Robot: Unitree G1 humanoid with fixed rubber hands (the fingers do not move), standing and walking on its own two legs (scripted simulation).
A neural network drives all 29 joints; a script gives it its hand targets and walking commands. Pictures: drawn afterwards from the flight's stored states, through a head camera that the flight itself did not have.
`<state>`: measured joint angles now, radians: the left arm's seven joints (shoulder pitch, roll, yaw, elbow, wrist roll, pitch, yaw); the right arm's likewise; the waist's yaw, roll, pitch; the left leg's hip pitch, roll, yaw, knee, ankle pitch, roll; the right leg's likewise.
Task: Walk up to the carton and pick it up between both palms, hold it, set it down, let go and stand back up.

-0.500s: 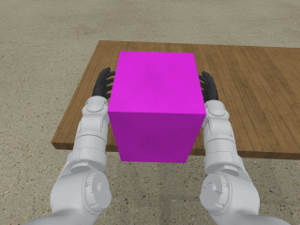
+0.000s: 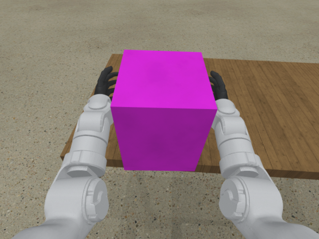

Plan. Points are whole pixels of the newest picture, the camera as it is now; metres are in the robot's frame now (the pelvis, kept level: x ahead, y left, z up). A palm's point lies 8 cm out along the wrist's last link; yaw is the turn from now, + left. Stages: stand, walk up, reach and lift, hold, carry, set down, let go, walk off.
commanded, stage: reach and lift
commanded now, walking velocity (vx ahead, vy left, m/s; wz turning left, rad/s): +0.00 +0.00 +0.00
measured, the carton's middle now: (161, 113) +0.44 -0.06 +0.12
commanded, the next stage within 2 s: none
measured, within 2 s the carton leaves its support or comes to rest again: neither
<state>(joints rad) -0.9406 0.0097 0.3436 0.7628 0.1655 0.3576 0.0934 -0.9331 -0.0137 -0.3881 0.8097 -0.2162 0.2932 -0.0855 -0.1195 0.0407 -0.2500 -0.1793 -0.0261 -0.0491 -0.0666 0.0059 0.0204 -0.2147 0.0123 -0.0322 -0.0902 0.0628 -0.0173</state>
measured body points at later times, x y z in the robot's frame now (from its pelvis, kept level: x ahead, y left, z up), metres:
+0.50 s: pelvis -0.02 +0.00 +0.00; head -0.01 -0.01 +0.45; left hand +0.45 +0.07 +0.21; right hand +0.41 -0.22 +0.20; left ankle -0.05 +0.11 -0.75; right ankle -0.02 -0.11 -0.75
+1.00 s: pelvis -0.06 +0.01 +0.00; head -0.07 +0.00 +0.45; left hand +0.38 +0.08 +0.19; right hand +0.34 -0.21 +0.16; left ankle -0.05 +0.11 -0.75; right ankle -0.02 -0.11 -0.75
